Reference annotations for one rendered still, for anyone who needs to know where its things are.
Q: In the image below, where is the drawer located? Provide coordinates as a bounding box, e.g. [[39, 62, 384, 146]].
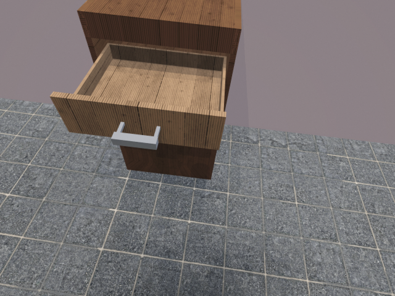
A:
[[50, 43, 227, 150]]

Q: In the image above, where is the handle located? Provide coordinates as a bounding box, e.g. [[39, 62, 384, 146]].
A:
[[111, 122, 160, 150]]

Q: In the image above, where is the cabinet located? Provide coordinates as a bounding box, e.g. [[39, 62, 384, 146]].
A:
[[77, 0, 241, 180]]

